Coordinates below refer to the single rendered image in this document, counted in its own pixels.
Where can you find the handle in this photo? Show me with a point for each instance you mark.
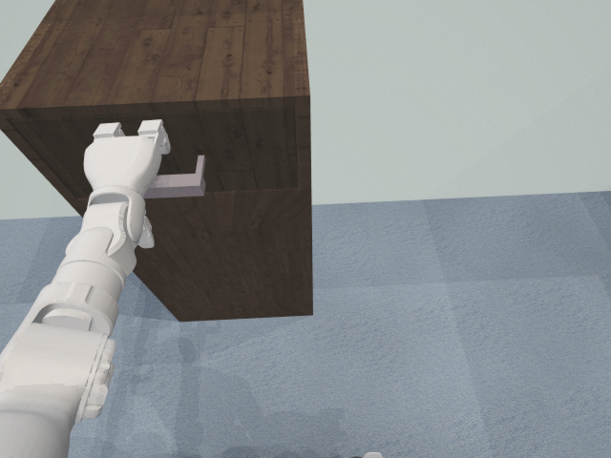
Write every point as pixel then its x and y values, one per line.
pixel 175 186

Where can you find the left robot hand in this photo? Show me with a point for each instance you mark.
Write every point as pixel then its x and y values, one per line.
pixel 130 162

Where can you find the drawer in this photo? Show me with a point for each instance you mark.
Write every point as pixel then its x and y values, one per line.
pixel 244 148

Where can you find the left robot upper arm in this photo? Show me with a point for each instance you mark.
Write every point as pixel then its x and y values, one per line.
pixel 55 377

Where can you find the left robot forearm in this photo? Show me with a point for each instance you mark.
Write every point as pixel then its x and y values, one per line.
pixel 86 288

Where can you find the cabinet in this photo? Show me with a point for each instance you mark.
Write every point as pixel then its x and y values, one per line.
pixel 225 255

